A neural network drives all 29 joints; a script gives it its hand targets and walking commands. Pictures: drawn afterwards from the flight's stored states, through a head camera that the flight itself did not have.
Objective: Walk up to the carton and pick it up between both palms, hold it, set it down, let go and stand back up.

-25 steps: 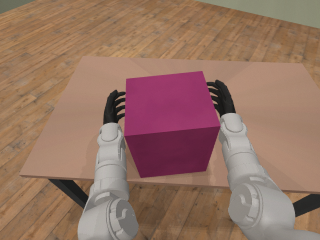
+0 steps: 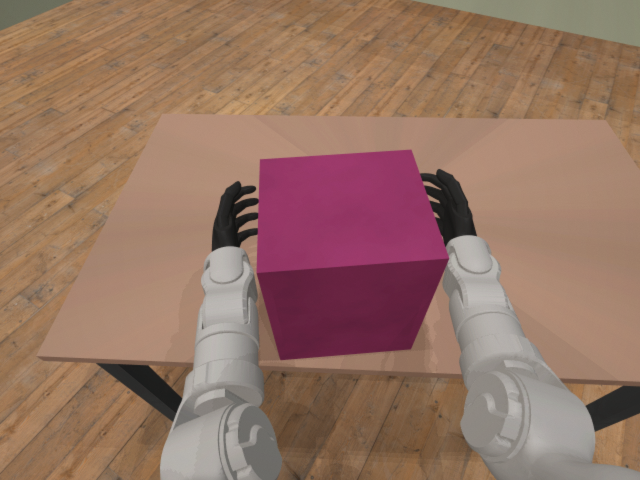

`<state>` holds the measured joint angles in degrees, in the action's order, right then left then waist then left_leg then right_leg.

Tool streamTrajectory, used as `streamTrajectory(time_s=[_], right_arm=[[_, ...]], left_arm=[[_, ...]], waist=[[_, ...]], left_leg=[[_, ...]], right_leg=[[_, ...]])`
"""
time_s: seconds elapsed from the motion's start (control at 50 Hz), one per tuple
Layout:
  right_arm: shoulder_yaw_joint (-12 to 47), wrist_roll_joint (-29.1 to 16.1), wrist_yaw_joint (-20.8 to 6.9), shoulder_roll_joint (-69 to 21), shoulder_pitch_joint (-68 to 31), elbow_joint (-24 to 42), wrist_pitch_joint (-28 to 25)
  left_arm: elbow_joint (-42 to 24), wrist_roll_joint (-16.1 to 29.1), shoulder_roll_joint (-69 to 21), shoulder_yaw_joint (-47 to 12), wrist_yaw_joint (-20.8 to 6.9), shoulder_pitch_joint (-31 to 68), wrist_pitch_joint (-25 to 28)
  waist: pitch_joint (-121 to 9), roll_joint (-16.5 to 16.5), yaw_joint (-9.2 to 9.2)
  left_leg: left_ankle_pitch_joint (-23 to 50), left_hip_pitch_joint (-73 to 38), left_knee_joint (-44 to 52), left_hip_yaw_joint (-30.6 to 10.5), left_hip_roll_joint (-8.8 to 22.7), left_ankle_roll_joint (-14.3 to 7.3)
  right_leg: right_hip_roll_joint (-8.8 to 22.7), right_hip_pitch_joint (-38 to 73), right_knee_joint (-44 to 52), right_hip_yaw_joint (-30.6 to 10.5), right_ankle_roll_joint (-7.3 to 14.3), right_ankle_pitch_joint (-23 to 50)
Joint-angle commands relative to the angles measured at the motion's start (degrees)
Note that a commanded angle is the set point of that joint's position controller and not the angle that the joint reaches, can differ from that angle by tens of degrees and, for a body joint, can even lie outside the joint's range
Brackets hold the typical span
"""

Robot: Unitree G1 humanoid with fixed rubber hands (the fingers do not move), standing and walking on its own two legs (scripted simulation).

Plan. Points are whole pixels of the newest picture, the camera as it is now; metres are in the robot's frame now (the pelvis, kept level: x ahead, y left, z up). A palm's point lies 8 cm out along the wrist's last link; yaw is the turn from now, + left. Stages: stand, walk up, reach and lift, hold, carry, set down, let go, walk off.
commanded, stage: reach and lift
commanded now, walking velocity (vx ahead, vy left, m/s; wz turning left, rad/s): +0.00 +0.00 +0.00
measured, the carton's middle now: (341, 262) +0.41 +0.05 +0.02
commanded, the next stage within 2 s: none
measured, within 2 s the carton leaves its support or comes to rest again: leaves its support in 0.62 s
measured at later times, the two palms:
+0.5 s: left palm (218, 252) +0.37 +0.20 +0.08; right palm (448, 234) +0.41 -0.09 +0.09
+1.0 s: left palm (207, 235) +0.36 +0.20 +0.13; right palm (462, 232) +0.39 -0.09 +0.13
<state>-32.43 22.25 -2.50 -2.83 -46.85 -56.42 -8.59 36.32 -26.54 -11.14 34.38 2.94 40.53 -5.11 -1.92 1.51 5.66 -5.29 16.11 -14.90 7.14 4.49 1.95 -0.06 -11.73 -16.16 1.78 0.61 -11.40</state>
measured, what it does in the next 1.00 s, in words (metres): stands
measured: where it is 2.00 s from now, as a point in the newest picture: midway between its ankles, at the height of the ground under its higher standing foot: outside the picture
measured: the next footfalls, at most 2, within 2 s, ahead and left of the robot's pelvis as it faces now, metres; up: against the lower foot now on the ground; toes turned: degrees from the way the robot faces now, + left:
none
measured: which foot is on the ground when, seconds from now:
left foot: down 0.00-1.00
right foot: down 0.00-1.00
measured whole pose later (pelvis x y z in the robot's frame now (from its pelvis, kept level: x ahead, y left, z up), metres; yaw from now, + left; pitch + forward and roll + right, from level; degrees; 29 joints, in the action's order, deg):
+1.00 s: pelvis -0.03 +0.01 +0.00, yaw +1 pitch +0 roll +0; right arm -20.8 9.6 3.3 -0.1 -48.7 -61.8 -3.6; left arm 39.5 -20.4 -4.9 27.8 4.5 43.7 -14.2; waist -1.9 2.6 3.5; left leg -4.0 10.6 -15.0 6.8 4.1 1.2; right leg 0.4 -5.7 -15.7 3.0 0.2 -10.0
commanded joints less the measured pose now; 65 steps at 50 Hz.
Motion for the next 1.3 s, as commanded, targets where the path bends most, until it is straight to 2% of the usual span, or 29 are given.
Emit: streamTrajectory(time_s=[0.0,0.04,0.12,0.2,0.22,0.26,0.36,0.42,0.46,0.48,0.56,0.64,0.74,0.78,0.82,0.84,0.9,0.96,1.04,1.08,1.14,1.2,1.28], right_arm=[[15.9,2.1,-5.3,-27.2,-24.6,-0.6,-2.6],[16.5,2.1,-4.6,-27.5,-26.0,0.0,-3.2],[18.4,1.0,-4.1,-28.7,-25.5,-1.1,-3.8],[17.5,0.4,-4.1,-27.4,-25.5,-2.3,-4.1],[16.9,0.4,-4.1,-27.2,-25.4,-2.5,-3.6],[17.4,-0.2,-3.9,-27.6,-25.8,-2.9,-3.3],[16.6,-1.7,-4.7,-25.6,-26.6,-3.3,-2.5],[17.2,-3.1,-4.9,-24.9,-28.1,-1.8,-3.0],[18.0,-4.1,-4.9,-24.2,-28.9,-2.2,-2.8],[18.4,-4.7,-4.7,-24.4,-28.2,-2.6,-2.5],[19.4,-6.0,-4.2,-24.3,-32.1,-0.4,-2.9],[21.1,-6.4,-3.3,-26.0,-32.5,-0.5,-2.2],[23.1,-7.7,-2.6,-27.1,-34.8,1.0,-1.4],[25.1,-9.1,-2.2,-27.5,-35.6,2.6,-1.3],[25.9,-10.4,-1.8,-27.1,-35.1,1.4,0.0],[25.5,-10.5,-1.7,-26.9,-34.3,0.7,0.6],[25.2,-11.9,-1.4,-25.9,-36.8,1.5,2.1],[23.5,-12.4,-1.2,-24.3,-35.8,-0.2,3.9],[22.9,-13.3,-1.3,-23.1,-37.8,1.3,4.1],[23.0,-13.5,-1.4,-22.5,-40.0,4.2,3.1],[23.4,-14.8,-1.4,-21.3,-39.4,3.6,3.3],[23.8,-16.2,-1.1,-20.3,-36.9,1.5,4.7],[25.6,-18.7,-0.7,-19.5,-38.2,3.7,6.4]], left_arm=[[2.6,0.4,-19.5,-13.3,-4.3,22.3,2.9],[3.5,0.9,-19.4,-13.3,-4.9,23.6,3.7],[4.7,0.9,-18.8,-13.2,-5.2,24.3,4.8],[6.0,1.1,-19.2,-13.7,-5.1,23.9,4.4],[5.9,1.1,-18.8,-13.7,-5.2,24.5,4.0],[3.4,1.8,-19.2,-14.9,-4.9,26.7,3.9],[1.6,2.0,-20.3,-16.7,-3.4,27.2,2.1],[-1.8,4.0,-22.2,-20.9,-2.2,28.9,1.3],[-1.7,4.7,-22.2,-22.3,-1.6,29.6,0.8],[-2.8,5.2,-22.4,-23.2,-1.6,30.0,0.5],[-2.6,7.5,-23.0,-26.3,-1.6,32.8,0.0],[-2.4,8.7,-21.7,-26.6,-2.5,35.5,0.0],[-1.3,9.6,-20.9,-25.8,-3.9,37.6,-0.4],[-1.0,10.0,-21.5,-26.4,-3.9,36.9,-0.8],[0.4,8.6,-20.1,-24.8,-4.3,35.3,-2.3],[0.4,8.5,-19.4,-24.1,-4.7,35.4,-3.1],[0.8,8.6,-19.1,-23.4,-5.5,36.5,-5.6],[0.0,8.0,-18.3,-22.6,-6.0,36.7,-8.2],[-2.1,9.3,-19.0,-25.7,-5.9,38.6,-9.7],[-4.1,10.6,-21.1,-29.0,-5.3,39.8,-9.7],[-6.0,11.3,-22.3,-32.1,-4.1,39.9,-10.2],[-7.8,11.7,-21.7,-33.0,-4.1,39.7,-11.6],[-6.8,11.3,-20.2,-31.5,-5.0,36.5,-15.0]], waist=[[-23.4,3.9,1.80],[-24.1,3.9,1.53],[-24.3,3.6,1.93],[-23.0,2.5,1.91],[-22.6,2.5,1.30],[-24.4,2.1,0.90],[-24.9,-1.5,1.61],[-30.4,-2.9,0.81],[-30.5,-2.7,0.47],[-30.0,-3.1,-0.38],[-32.3,-3.4,-1.11],[-31.9,-0.6,-2.18],[-32.0,0.9,-1.80],[-33.7,0.2,-1.00],[-29.5,0.6,-0.63],[-27.5,1.0,-1.17],[-22.8,1.4,-0.78],[-18.5,1.3,-2.02],[-22.0,-0.9,-3.33],[-27.0,-2.5,-4.38],[-28.5,-4.9,-5.42],[-25.9,-5.7,-6.87],[-21.9,-3.7,-6.07]], left_leg=[[20.9,-13.3,-3.8,2.8,-4.1,-3.7],[17.3,-10.3,-2.8,3.0,-4.2,-4.0],[16.7,-9.1,-2.3,3.2,-4.2,-4.2],[18.6,-12.4,-2.9,3.0,-3.7,-3.3],[17.5,-12.8,-2.8,3.0,-3.7,-3.4],[19.4,-14.3,-3.6,2.9,-3.7,-3.0],[23.0,-20.5,-4.9,2.8,-3.1,-1.5],[28.1,-24.9,-7.0,2.3,-2.7,-0.1],[27.9,-26.0,-7.5,2.0,-2.7,0.0],[27.6,-25.8,-7.3,1.9,-2.8,0.0],[25.4,-24.4,-7.3,1.5,-3.0,0.3],[21.9,-21.6,-6.5,1.5,-3.6,-0.6],[15.8,-18.3,-4.4,1.3,-4.3,-1.5],[17.7,-19.1,-5.0,1.3,-4.3,-1.5],[15.9,-19.2,-4.1,1.3,-4.5,-1.9],[13.7,-18.5,-3.3,1.4,-4.6,-2.2],[9.3,-17.6,-1.7,1.1,-4.8,-2.7],[7.1,-19.7,-1.1,1.3,-4.7,-2.6],[10.3,-25.2,-2.7,0.6,-4.3,-1.4],[13.8,-28.9,-4.1,-0.1,-3.8,-0.3],[17.8,-33.5,-5.5,-1.0,-3.2,0.8],[17.1,-33.4,-5.3,-1.7,-3.2,1.0],[13.6,-29.9,-4.0,-2.0,-3.9,-0.3]], right_leg=[[-0.8,8.6,-2.7,2.5,-5.1,29.2],[-0.2,10.9,-3.4,2.0,-5.5,30.5],[0.1,13.2,-4.3,1.6,-5.5,32.8],[-0.7,9.8,-2.6,2.5,-4.1,27.1],[-0.8,8.8,-1.9,2.5,-3.9,24.5],[-1.1,8.1,-2.0,2.5,-3.5,24.5],[-2.1,2.0,0.4,3.5,-1.7,16.2],[-3.1,-1.5,1.0,4.1,-0.6,14.6],[-3.2,-2.0,1.5,4.1,-0.2,13.7],[-3.0,-1.2,1.6,3.9,-0.3,14.8],[-3.0,-1.2,1.3,4.1,-0.6,15.1],[-2.2,3.5,0.0,3.4,-2.2,21.0],[-1.4,7.9,-0.8,2.8,-3.1,22.3],[-1.3,9.2,-1.3,2.5,-3.1,25.3],[-1.4,9.8,-0.7,2.3,-3.2,23.5],[-1.2,10.1,-0.3,2.3,-3.3,21.7],[-1.2,9.0,0.9,2.1,-3.2,16.1],[-1.3,7.0,2.6,2.5,-2.9,10.2],[-2.1,3.5,3.6,3.6,-2.2,8.0],[-2.7,1.1,3.6,4.5,-1.5,8.4],[-3.1,-1.3,4.2,5.1,-0.6,8.0],[-3.0,-1.2,4.6,4.9,-0.7,7.3],[-2.5,1.5,4.7,4.4,-1.6,7.1]])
